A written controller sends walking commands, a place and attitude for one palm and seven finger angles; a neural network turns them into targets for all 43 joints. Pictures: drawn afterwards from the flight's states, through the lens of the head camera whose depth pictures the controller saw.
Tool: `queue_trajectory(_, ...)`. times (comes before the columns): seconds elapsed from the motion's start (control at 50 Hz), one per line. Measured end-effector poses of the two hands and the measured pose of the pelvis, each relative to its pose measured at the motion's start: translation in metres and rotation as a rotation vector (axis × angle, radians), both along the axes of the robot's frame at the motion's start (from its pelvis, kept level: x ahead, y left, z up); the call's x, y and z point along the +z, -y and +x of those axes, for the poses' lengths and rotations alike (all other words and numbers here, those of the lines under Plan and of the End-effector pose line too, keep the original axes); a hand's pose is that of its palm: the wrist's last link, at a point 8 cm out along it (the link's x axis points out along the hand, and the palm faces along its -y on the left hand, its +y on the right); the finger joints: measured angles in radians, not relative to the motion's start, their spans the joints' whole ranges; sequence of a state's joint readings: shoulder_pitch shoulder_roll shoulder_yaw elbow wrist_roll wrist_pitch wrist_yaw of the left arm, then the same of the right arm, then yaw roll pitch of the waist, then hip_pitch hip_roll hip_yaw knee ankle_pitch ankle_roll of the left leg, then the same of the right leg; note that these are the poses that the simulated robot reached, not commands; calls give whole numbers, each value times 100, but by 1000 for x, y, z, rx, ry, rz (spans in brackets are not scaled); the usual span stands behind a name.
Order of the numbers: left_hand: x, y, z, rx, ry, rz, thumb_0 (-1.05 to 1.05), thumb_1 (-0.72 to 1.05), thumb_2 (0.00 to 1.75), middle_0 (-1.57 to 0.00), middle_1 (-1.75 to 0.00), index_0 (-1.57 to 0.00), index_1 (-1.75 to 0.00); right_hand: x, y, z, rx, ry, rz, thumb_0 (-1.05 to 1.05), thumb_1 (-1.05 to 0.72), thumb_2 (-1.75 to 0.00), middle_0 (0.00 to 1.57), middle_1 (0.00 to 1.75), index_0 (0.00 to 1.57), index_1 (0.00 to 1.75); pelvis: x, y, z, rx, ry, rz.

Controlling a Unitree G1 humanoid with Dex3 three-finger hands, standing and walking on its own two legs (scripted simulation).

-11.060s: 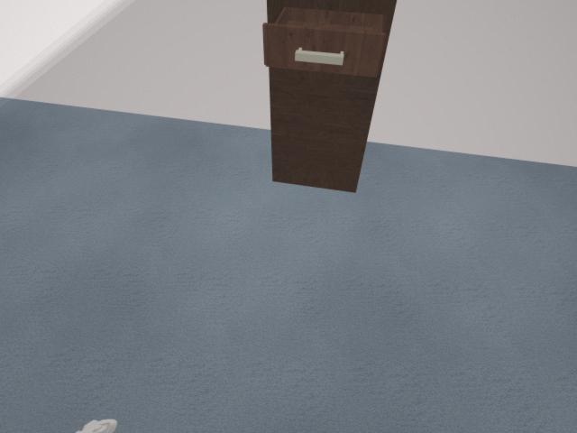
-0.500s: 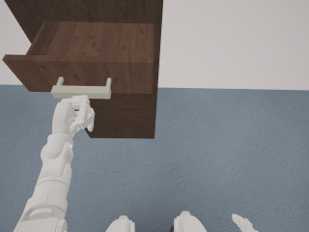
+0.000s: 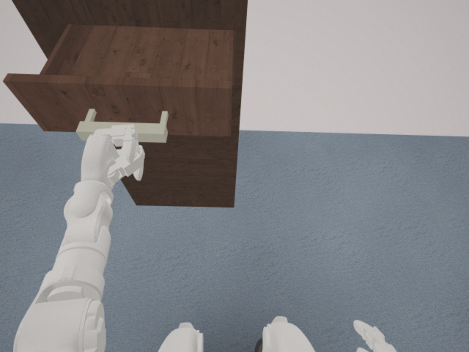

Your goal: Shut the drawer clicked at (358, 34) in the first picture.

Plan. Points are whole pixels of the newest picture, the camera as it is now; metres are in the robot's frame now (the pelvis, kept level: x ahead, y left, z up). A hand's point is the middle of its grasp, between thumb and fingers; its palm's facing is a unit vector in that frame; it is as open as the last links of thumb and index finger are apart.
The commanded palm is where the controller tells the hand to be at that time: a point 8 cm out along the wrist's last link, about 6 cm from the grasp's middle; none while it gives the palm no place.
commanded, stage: push the drawer shut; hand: left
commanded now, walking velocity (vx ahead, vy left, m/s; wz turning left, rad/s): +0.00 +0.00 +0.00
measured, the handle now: (125, 123) +0.50 +0.21 +0.06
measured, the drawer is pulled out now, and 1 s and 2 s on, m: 0.17 0.06 0.00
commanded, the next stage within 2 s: pull the fist back off the drawer in 1.68 s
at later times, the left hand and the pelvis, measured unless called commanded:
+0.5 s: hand (139, 143) +0.46 +0.17 +0.06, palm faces -0.04 -1.00 -0.04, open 2.7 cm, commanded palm +0.47 +0.22 +0.06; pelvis -0.03 +0.00 -0.02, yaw +1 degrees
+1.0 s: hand (147, 112) +0.53 +0.17 +0.06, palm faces -0.03 -1.00 -0.04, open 2.8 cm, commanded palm +0.54 +0.20 +0.06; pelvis -0.03 +0.01 -0.03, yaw +0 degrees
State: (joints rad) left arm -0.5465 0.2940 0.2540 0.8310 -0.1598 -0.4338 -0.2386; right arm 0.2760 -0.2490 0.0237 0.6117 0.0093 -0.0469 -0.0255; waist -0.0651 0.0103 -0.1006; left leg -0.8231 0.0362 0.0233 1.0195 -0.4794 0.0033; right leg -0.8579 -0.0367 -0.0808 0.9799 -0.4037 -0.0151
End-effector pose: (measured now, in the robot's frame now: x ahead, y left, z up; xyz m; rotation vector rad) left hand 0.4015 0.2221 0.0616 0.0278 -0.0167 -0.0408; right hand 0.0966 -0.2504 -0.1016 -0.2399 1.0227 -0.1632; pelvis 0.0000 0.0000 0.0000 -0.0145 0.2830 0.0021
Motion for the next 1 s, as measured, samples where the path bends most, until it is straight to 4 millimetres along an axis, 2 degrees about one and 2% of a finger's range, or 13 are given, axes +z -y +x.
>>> queue_trajectory(0.18,-5,-5,4,12,-12,3,-7,80,95,-139,-160,-140,-160,-11,4,-34,-9,-96,-8,1,-90,-89,20,30,20,30,-4,2,-9,14,-10,-3)
queue_trajectory(0.3,-5,-7,13,11,-10,7,-8,76,98,-140,-160,-140,-160,-16,8,-54,-11,-133,-27,1,-90,-89,20,30,20,30,-10,3,-20,23,-25,-9)
queue_trajectory(0.64,-5,-7,56,1,-23,10,-8,75,98,-140,-160,-140,-160,-19,11,-106,-51,-207,-77,1,-90,-89,20,30,20,30,-24,-4,-36,16,-88,-24)
queue_trajectory(0.82,-4,-6,83,10,-36,11,-8,75,98,-140,-160,-140,-160,-19,3,-128,-68,-284,-80,1,-90,-89,20,30,20,30,-27,-10,-34,15,-125,-32)
queue_trajectory(1.0,-1,-3,109,14,-45,13,-5,77,99,-139,-160,-140,-160,-16,-6,-141,-84,-356,-70,1,-90,-89,20,30,20,30,-27,-14,-27,13,-153,-41)
